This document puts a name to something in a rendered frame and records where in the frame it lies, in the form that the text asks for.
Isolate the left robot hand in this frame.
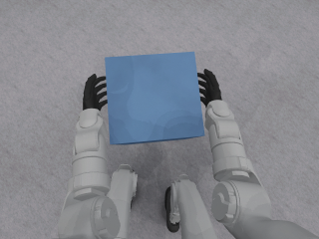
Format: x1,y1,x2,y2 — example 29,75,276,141
83,74,108,111

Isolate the robot right upper arm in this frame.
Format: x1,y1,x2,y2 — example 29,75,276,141
210,179,319,239

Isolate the robot left shin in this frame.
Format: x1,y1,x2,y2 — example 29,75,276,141
112,164,133,178

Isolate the robot left forearm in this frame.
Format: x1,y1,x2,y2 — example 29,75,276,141
58,109,111,238

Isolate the carton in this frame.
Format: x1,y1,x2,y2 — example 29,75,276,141
105,52,205,145

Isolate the right robot hand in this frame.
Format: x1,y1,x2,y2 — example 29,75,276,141
197,69,222,108

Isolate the right robot foot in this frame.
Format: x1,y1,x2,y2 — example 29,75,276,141
164,186,180,233

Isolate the robot left upper arm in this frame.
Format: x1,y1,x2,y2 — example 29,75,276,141
52,195,121,239

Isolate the robot right forearm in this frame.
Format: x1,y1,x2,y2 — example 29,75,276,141
204,100,272,214

